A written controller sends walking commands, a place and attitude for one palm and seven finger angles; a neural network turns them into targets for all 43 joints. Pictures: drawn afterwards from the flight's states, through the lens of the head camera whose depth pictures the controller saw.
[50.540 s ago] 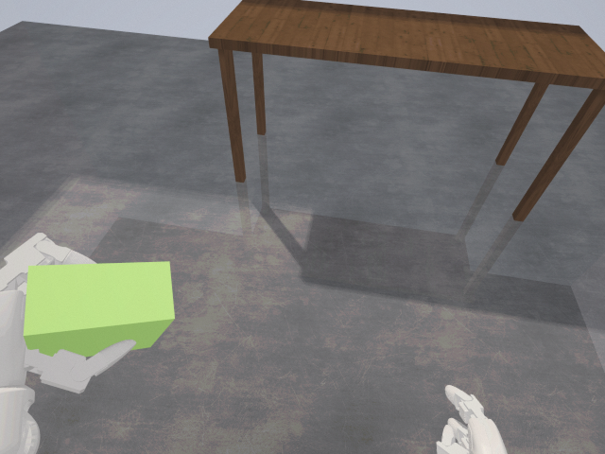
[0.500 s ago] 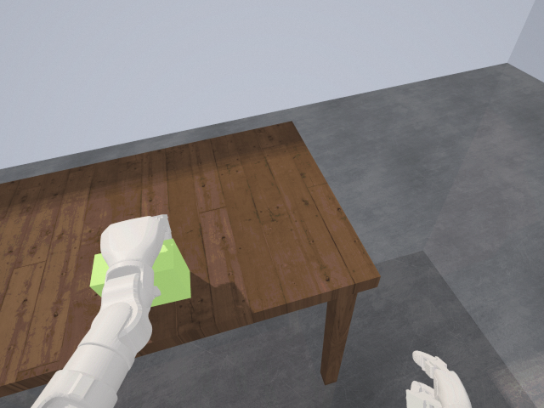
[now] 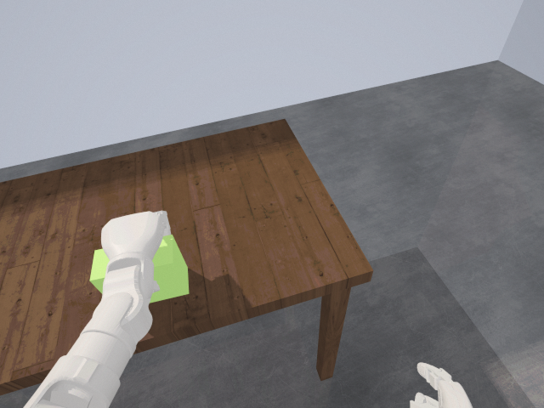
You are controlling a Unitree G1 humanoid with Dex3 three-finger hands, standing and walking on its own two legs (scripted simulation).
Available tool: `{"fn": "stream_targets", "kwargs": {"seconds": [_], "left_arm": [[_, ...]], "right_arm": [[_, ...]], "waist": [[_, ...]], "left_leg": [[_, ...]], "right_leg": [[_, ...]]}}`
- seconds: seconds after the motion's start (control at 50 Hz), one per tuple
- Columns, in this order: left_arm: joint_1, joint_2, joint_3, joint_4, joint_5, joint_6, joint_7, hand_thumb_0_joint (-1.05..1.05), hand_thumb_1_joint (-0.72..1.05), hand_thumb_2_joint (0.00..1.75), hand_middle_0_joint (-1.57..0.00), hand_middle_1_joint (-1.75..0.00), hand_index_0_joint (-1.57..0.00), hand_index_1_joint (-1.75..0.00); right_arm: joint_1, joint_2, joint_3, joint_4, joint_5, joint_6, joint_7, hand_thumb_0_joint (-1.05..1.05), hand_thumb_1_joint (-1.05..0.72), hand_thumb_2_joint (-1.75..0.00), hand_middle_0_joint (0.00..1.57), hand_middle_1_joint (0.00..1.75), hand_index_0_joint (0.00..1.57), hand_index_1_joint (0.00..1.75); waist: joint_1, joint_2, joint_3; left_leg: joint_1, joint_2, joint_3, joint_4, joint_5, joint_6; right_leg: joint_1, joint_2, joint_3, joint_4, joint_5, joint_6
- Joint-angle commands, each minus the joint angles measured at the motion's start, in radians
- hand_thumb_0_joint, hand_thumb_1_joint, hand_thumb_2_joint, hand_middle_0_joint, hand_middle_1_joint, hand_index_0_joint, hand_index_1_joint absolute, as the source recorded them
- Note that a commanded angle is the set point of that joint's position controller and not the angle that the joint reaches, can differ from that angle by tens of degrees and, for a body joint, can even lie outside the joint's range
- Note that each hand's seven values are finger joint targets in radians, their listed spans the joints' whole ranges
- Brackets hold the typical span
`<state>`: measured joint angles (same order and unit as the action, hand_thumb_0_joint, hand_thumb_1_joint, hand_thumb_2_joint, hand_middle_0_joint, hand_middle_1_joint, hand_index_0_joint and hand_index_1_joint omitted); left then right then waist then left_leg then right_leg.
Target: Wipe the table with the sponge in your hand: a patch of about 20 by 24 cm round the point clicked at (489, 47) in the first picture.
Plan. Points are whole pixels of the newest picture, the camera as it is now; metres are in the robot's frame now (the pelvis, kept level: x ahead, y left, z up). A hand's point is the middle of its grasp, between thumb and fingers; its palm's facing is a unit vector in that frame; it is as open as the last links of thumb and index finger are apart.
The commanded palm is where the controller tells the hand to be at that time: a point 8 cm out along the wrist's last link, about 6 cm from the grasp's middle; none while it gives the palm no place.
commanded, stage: wipe forward along the third lane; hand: left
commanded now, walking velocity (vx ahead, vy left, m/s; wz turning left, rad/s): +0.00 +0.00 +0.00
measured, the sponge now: (148, 279) +0.32 +0.27 -0.02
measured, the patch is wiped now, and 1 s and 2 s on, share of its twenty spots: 0.75 0.95 1.00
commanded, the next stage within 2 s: wipe back along the third lane in 1.62 s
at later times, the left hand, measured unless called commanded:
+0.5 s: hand (154, 232) +0.37 +0.26 +0.04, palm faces -0.09 +0.01 -1.00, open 9.9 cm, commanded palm +0.36 +0.25 +0.06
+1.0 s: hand (156, 211) +0.42 +0.27 +0.04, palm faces -0.11 +0.02 -0.99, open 9.9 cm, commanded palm +0.41 +0.27 +0.06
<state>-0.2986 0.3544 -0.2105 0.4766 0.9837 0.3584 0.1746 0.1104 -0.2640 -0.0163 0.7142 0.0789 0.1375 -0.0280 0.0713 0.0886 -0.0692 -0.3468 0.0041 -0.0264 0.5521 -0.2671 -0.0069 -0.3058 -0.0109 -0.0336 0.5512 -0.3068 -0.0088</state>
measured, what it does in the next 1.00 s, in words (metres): stands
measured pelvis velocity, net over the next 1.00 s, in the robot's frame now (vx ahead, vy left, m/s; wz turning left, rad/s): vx -0.02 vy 0.00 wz -0.03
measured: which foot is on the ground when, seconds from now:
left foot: down 0.00-1.00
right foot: down 0.00-1.00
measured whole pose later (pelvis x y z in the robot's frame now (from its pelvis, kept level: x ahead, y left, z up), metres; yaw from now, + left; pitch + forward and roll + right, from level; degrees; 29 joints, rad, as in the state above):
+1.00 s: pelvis -0.02 +0.00 -0.01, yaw -2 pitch +12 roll -1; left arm -0.79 0.50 -0.05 1.09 1.03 0.17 0.23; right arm 0.24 -0.27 -0.02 0.77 0.06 0.13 -0.03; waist -0.05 0.06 -0.11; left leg -0.61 0.04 -0.02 0.67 -0.27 -0.01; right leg -0.57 0.02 -0.02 0.64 -0.29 -0.02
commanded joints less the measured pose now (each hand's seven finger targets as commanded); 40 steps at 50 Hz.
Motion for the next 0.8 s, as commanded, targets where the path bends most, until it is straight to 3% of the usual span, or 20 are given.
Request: {"fn": "stream_targets", "kwargs": {"seconds": [0.0, 0.04, 0.06, 0.14, 0.2, 0.24, 0.32, 0.34, 0.38, 0.42, 0.44, 0.48, 0.52, 0.54, 0.56, 0.6, 0.64, 0.66, 0.74, 0.78], "left_arm": [[-0.227, 0.041, 0.012, -0.082, -0.024, -0.042, 0.016, 0.0, 0.1, 1.3, -1.2, -1.6, -1.2, -1.6], [-0.268, 0.086, 0.051, -0.045, -0.012, -0.042, 0.019, 0.0, 0.1, 1.3, -1.2, -1.6, -1.2, -1.6], [-0.295, 0.055, 0.014, -0.044, -0.011, -0.045, 0.018, 0.0, 0.1, 1.3, -1.2, -1.6, -1.2, -1.6], [-0.343, 0.096, 0.049, 0.028, 0.016, -0.053, 0.02, 0.0, 0.1, 1.3, -1.2, -1.6, -1.2, -1.6], [-0.375, 0.07, 0.018, 0.086, 0.019, -0.062, 0.019, 0.0, 0.1, 1.3, -1.2, -1.6, -1.2, -1.6], [-0.366, 0.152, 0.098, 0.139, 0.023, -0.067, 0.024, 0.0, 0.1, 1.3, -1.2, -1.6, -1.2, -1.6], [-0.416, 0.124, 0.057, 0.207, 0.043, -0.079, 0.028, 0.0, 0.1, 1.3, -1.2, -1.6, -1.2, -1.6], [-0.414, 0.166, 0.102, 0.219, 0.045, -0.083, 0.031, 0.0, 0.1, 1.3, -1.2, -1.6, -1.2, -1.6], [-0.445, 0.151, 0.072, 0.237, 0.047, -0.089, 0.033, 0.0, 0.1, 1.3, -1.2, -1.6, -1.2, -1.6], [-0.465, 0.174, 0.088, 0.27, 0.052, -0.095, 0.039, 0.0, 0.1, 1.3, -1.2, -1.6, -1.2, -1.6], [-0.452, 0.24, 0.152, 0.283, 0.053, -0.098, 0.043, 0.0, 0.1, 1.3, -1.2, -1.6, -1.2, -1.6], [-0.484, 0.199, 0.105, 0.306, 0.052, -0.108, 0.046, 0.0, 0.1, 1.3, -1.2, -1.6, -1.2, -1.6], [-0.5, 0.212, 0.111, 0.338, 0.055, -0.115, 0.052, 0.0, 0.1, 1.3, -1.2, -1.6, -1.2, -1.6], [-0.505, 0.26, 0.156, 0.353, 0.057, -0.118, 0.054, 0.0, 0.1, 1.3, -1.2, -1.6, -1.2, -1.6], [-0.526, 0.221, 0.113, 0.358, 0.058, -0.125, 0.055, 0.0, 0.1, 1.3, -1.2, -1.6, -1.2, -1.6], [-0.56, 0.225, 0.108, 0.377, 0.059, -0.134, 0.061, 0.0, 0.1, 1.3, -1.2, -1.6, -1.2, -1.6], [-0.552, 0.275, 0.157, 0.413, 0.061, -0.138, 0.066, 0.0, 0.1, 1.3, -1.2, -1.6, -1.2, -1.6], [-0.577, 0.272, 0.139, 0.431, 0.064, -0.141, 0.07, 0.0, 0.1, 1.3, -1.2, -1.6, -1.2, -1.6], [-0.648, 0.321, 0.17, 0.478, 0.069, -0.152, 0.081, 0.0, 0.1, 1.3, -1.2, -1.6, -1.2, -1.6], [-0.683, 0.31, 0.142, 0.505, 0.076, -0.155, 0.085, 0.0, 0.1, 1.3, -1.2, -1.6, -1.2, -1.6]], "right_arm": [[-0.136, -0.119, -0.029, -0.149, 0.0, -0.048, -0.005, 0.0, -0.9, -0.9, 0.2, 0.3, 0.2, 0.3], [-0.13, -0.125, -0.029, -0.136, -0.002, -0.047, -0.008, 0.0, -0.9, -0.9, 0.2, 0.3, 0.2, 0.3], [-0.121, -0.122, -0.027, -0.139, -0.001, -0.049, -0.01, 0.0, -0.9, -0.9, 0.2, 0.3, 0.2, 0.3], [-0.105, -0.126, -0.029, -0.118, -0.003, -0.047, -0.011, 0.0, -0.9, -0.9, 0.2, 0.3, 0.2, 0.3], [-0.086, -0.125, -0.03, -0.116, -0.003, -0.046, -0.016, 0.0, -0.9, -0.9, 0.2, 0.3, 0.2, 0.3], [-0.074, -0.134, -0.031, -0.108, -0.007, -0.043, -0.019, 0.0, -0.9, -0.9, 0.2, 0.3, 0.2, 0.3], [-0.049, -0.133, -0.032, -0.109, -0.009, -0.036, -0.019, 0.0, -0.9, -0.9, 0.2, 0.3, 0.2, 0.3], [-0.045, -0.137, -0.033, -0.106, -0.011, -0.034, -0.02, 0.0, -0.9, -0.9, 0.2, 0.3, 0.2, 0.3], [-0.028, -0.135, -0.034, -0.111, -0.009, -0.031, -0.018, 0.0, -0.9, -0.9, 0.2, 0.3, 0.2, 0.3], [-0.013, -0.139, -0.037, -0.106, -0.011, -0.029, -0.018, 0.0, -0.9, -0.9, 0.2, 0.3, 0.2, 0.3], [-0.012, -0.146, -0.037, -0.101, -0.013, -0.028, -0.021, 0.0, -0.9, -0.9, 0.2, 0.3, 0.2, 0.3], [0.004, -0.142, -0.037, -0.104, -0.011, -0.023, -0.021, 0.0, -0.9, -0.9, 0.2, 0.3, 0.2, 0.3], [0.015, -0.144, -0.04, -0.096, -0.011, -0.027, -0.021, 0.0, -0.9, -0.9, 0.2, 0.3, 0.2, 0.3], [0.019, -0.151, -0.039, -0.092, -0.013, -0.026, -0.023, 0.0, -0.9, -0.9, 0.2, 0.3, 0.2, 0.3], [0.03, -0.147, -0.04, -0.09, -0.012, -0.025, -0.021, 0.0, -0.9, -0.9, 0.2, 0.3, 0.2, 0.3], [0.042, -0.148, -0.041, -0.087, -0.012, -0.028, -0.02, 0.0, -0.9, -0.9, 0.2, 0.3, 0.2, 0.3], [0.051, -0.154, -0.043, -0.08, -0.013, -0.028, -0.019, 0.0, -0.9, -0.9, 0.2, 0.3, 0.2, 0.3], [0.06, -0.155, -0.042, -0.075, -0.011, -0.026, -0.02, 0.0, -0.9, -0.9, 0.2, 0.3, 0.2, 0.3], [0.084, -0.16, -0.044, -0.06, -0.013, -0.036, -0.02, 0.0, -0.9, -0.9, 0.2, 0.3, 0.2, 0.3], [0.107, -0.16, -0.043, -0.052, -0.012, -0.037, -0.018, 0.0, -0.9, -0.9, 0.2, 0.3, 0.2, 0.3]], "waist": [[-0.047, -0.184, -0.153], [-0.046, -0.193, -0.131], [-0.06, -0.182, -0.134], [-0.058, -0.171, -0.131], [-0.073, -0.178, -0.132], [-0.058, -0.21, -0.155], [-0.078, -0.181, -0.159], [-0.067, -0.181, -0.176], [-0.081, -0.163, -0.178], [-0.085, -0.172, -0.184], [-0.07, -0.172, -0.197], [-0.09, -0.172, -0.185], [-0.096, -0.174, -0.185], [-0.084, -0.173, -0.187], [-0.101, -0.166, -0.19], [-0.109, -0.166, -0.187], [-0.091, -0.163, -0.189], [-0.112, -0.173, -0.186], [-0.12, -0.167, -0.194], [-0.137, -0.16, -0.197]], "left_leg": [[0.082, -0.034, 0.018, -0.053, 0.128, 0.054], [0.069, -0.031, 0.012, -0.06, 0.108, 0.052], [0.067, -0.035, 0.018, -0.052, 0.104, 0.055], [0.057, -0.033, 0.015, -0.046, 0.102, 0.05], [0.035, -0.037, 0.024, -0.031, 0.083, 0.05], [0.011, -0.034, 0.017, -0.029, 0.085, 0.049], [-0.018, -0.035, 0.029, -0.007, 0.08, 0.048], [-0.021, -0.03, 0.024, -0.009, 0.086, 0.047], [-0.032, -0.033, 0.031, 0.004, 0.077, 0.049], [-0.049, -0.032, 0.032, 0.01, 0.073, 0.05], [-0.059, -0.029, 0.027, 0.009, 0.08, 0.05], [-0.072, -0.029, 0.035, 0.014, 0.061, 0.051], [-0.081, -0.027, 0.037, 0.018, 0.053, 0.053], [-0.091, -0.024, 0.028, 0.01, 0.053, 0.051], [-0.085, -0.024, 0.035, 0.019, 0.057, 0.054], [-0.097, -0.023, 0.037, 0.019, 0.034, 0.054], [-0.115, -0.021, 0.029, 0.013, 0.033, 0.053], [-0.118, -0.021, 0.034, 0.022, 0.02, 0.057], [-0.139, -0.014, 0.029, 0.019, 0.0, 0.057], [-0.144, -0.015, 0.033, 0.029, -0.007, 0.058]], "right_leg": [[0.027, 0.047, 0.008, -0.094, 0.214, -0.044], [0.002, 0.051, 0.014, -0.1, 0.182, -0.046], [0.0, 0.047, 0.007, -0.094, 0.183, -0.042], [-0.033, 0.05, 0.014, -0.091, 0.176, -0.049], [-0.048, 0.044, 0.009, -0.085, 0.164, -0.042], [-0.036, 0.048, 0.02, -0.082, 0.171, -0.044], [-0.06, 0.04, 0.012, -0.065, 0.177, -0.038], [-0.055, 0.044, 0.024, -0.067, 0.181, -0.042], [-0.062, 0.039, 0.016, -0.061, 0.179, -0.037], [-0.062, 0.038, 0.018, -0.058, 0.178, -0.034], [-0.051, 0.041, 0.031, -0.061, 0.189, -0.039], [-0.068, 0.037, 0.019, -0.055, 0.168, -0.031], [-0.078, 0.037, 0.024, -0.059, 0.157, -0.029], [-0.078, 0.04, 0.029, -0.059, 0.149, -0.034], [-0.084, 0.037, 0.022, -0.051, 0.158, -0.03], [-0.099, 0.038, 0.021, -0.056, 0.129, -0.027], [-0.099, 0.041, 0.025, -0.057, 0.121, -0.033], [-0.109, 0.039, 0.026, -0.054, 0.107, -0.027], [-0.132, 0.041, 0.028, -0.058, 0.074, -0.026], [-0.15, 0.041, 0.025, -0.051, 0.069, -0.023]]}}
